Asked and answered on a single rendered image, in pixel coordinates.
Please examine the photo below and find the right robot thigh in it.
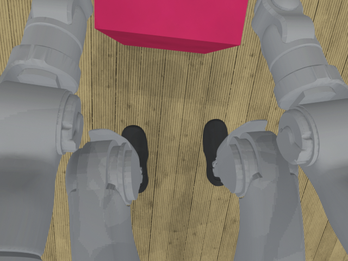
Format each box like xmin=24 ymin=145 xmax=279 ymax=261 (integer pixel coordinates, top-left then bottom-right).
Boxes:
xmin=222 ymin=131 xmax=306 ymax=261

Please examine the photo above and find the robot right forearm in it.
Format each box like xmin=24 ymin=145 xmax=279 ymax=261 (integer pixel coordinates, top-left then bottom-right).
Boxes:
xmin=251 ymin=0 xmax=348 ymax=110

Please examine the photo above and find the left robot foot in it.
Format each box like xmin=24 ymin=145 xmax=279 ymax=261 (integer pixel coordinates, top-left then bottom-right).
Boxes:
xmin=121 ymin=125 xmax=148 ymax=193

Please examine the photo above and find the robot left upper arm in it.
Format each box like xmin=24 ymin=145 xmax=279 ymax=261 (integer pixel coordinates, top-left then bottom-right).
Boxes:
xmin=0 ymin=80 xmax=84 ymax=261

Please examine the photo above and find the robot left forearm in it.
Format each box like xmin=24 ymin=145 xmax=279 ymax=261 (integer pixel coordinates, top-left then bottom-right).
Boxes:
xmin=0 ymin=0 xmax=94 ymax=94

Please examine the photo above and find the robot right upper arm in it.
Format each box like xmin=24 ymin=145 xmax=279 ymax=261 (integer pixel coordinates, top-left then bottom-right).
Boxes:
xmin=276 ymin=98 xmax=348 ymax=255

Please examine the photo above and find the carton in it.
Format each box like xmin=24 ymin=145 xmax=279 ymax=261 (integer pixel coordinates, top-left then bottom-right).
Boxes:
xmin=94 ymin=0 xmax=248 ymax=54

